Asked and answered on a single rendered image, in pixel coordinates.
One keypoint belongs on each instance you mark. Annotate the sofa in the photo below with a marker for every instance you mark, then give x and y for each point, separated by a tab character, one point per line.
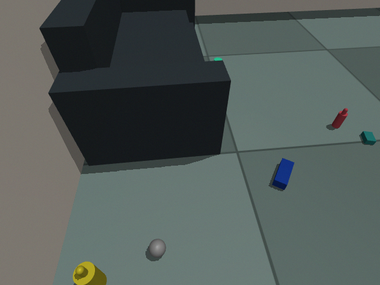
133	84

